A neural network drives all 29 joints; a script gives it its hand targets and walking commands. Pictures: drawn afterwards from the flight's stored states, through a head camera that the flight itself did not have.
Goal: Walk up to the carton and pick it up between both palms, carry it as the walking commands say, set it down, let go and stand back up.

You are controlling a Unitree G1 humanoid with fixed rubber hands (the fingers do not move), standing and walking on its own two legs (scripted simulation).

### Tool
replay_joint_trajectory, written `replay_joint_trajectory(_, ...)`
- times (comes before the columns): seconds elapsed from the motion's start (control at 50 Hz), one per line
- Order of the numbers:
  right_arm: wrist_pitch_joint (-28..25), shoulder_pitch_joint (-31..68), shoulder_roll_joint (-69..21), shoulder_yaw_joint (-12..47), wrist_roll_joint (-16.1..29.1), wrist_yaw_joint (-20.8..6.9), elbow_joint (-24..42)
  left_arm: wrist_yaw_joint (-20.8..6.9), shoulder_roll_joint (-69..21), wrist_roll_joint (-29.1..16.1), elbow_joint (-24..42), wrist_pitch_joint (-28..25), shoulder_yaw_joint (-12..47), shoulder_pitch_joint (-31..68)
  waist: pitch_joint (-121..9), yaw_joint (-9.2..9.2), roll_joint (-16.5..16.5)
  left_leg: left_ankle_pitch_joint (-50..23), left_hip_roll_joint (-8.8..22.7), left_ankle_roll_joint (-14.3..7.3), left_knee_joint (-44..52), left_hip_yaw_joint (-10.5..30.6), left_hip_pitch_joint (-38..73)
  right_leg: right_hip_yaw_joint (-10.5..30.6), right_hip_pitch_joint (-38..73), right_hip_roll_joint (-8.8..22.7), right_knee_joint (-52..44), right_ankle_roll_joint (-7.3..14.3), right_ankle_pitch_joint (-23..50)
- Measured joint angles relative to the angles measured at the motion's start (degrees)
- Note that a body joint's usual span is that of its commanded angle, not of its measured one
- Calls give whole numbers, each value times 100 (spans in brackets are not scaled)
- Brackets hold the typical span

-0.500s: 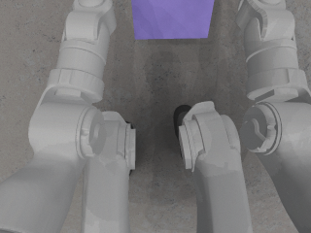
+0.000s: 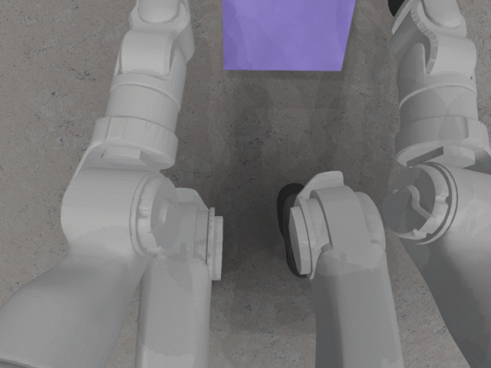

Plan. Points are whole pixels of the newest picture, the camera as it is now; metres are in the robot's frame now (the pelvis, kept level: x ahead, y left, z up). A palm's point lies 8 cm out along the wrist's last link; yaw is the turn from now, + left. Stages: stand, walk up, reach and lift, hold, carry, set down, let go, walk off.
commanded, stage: set down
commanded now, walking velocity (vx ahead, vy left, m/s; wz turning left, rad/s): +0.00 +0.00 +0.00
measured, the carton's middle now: out of the picture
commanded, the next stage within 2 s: none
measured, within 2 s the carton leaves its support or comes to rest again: rests again in 1.72 s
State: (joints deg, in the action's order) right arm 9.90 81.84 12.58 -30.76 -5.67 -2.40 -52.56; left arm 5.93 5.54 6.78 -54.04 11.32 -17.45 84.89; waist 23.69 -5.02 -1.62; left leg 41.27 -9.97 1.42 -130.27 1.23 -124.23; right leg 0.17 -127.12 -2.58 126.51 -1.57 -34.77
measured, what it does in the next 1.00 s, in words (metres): stands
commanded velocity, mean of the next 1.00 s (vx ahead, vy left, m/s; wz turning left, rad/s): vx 0.00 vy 0.00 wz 0.00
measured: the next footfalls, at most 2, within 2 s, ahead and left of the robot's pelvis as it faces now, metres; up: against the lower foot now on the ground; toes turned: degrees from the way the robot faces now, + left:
none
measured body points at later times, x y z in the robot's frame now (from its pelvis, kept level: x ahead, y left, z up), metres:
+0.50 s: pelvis +0.01 +0.00 +0.00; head +0.39 -0.02 +0.24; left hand +0.57 +0.05 -0.19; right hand +0.55 -0.23 -0.17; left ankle +0.08 +0.11 -0.33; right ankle +0.11 -0.12 -0.34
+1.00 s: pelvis +0.01 +0.00 +0.00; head +0.39 -0.02 +0.23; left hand +0.58 +0.05 -0.19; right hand +0.55 -0.23 -0.18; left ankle +0.08 +0.11 -0.33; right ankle +0.11 -0.12 -0.34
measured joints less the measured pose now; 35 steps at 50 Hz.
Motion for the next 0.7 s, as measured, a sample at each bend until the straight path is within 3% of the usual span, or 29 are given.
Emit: replay_joint_trajectory(0.7, -123, 75, -95, -369, -394, -230, -36, -196, 33, 133, -120, -311, -157, -5, -99, -63, -30, 169, -20, -1, -30, -20, -50, 8, -65, 46, 84, 37, -201)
